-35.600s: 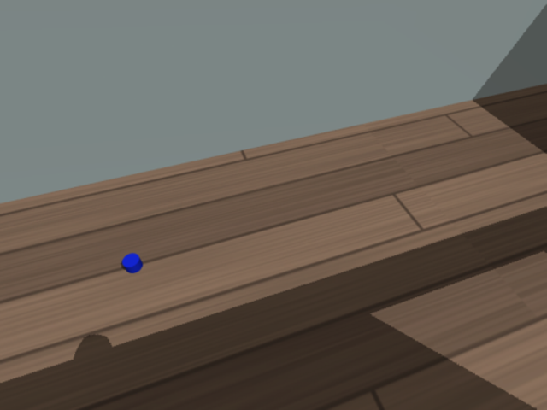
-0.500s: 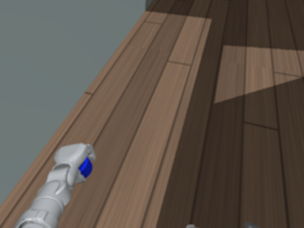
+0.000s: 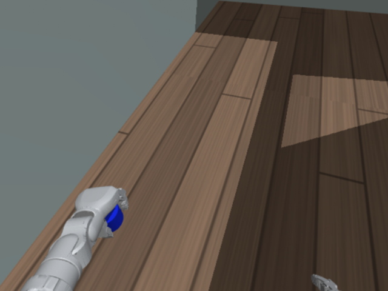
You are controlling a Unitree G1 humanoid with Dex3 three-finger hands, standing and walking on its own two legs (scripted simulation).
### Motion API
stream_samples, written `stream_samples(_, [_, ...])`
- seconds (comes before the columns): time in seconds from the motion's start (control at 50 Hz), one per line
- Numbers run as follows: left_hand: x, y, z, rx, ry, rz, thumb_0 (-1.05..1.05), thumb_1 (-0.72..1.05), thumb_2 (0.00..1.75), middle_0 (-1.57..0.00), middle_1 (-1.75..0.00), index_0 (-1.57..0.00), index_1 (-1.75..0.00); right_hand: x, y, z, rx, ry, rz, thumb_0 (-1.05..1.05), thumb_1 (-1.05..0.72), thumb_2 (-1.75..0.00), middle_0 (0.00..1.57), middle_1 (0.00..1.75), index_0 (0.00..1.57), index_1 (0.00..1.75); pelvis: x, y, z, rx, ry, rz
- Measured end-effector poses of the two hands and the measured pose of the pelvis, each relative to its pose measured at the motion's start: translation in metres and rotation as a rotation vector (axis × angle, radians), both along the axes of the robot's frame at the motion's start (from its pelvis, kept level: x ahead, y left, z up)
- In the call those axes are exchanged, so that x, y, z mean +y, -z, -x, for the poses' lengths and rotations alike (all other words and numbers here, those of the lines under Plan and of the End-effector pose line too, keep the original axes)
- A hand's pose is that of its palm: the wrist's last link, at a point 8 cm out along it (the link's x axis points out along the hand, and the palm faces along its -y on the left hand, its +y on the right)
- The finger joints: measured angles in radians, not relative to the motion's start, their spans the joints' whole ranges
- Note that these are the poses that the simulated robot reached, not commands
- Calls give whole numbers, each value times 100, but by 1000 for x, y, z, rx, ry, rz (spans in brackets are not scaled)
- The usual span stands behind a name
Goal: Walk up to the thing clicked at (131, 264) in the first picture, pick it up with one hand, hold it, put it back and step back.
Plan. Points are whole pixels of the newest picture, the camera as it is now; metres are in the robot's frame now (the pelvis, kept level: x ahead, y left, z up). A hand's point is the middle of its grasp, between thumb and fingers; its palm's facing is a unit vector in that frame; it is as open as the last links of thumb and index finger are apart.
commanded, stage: hold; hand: left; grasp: from above
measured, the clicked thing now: (106, 215) +0.32 +0.23 -0.07
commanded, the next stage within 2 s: crouch in 1.40 s
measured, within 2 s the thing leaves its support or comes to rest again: neither
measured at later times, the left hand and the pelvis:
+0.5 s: hand (106, 228) +0.28 +0.21 -0.03, palm faces -0.44 -0.06 -0.90, open 8.5 cm; pelvis -0.02 -0.01 +0.01, yaw +0 degrees
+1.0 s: hand (105, 228) +0.27 +0.21 -0.01, palm faces -0.44 -0.07 -0.90, open 8.5 cm; pelvis -0.02 -0.01 +0.01, yaw +0 degrees
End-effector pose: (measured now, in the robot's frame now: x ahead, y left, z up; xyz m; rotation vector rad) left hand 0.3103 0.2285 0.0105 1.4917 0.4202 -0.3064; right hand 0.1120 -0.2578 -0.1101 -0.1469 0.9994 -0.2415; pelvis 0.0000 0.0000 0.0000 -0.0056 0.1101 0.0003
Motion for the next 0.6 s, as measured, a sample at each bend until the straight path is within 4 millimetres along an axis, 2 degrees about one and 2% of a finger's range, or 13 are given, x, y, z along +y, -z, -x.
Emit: stream_samples(0.6, [-19, -26, 34, -25, 17, 10, 0, 19, 41, -58, -70, -77, -62, -5, -11, -2, -69, -35, -17, 1, -90, -90, 20, 30, 20, 30, -12, -8, 23, -70, 3, -16])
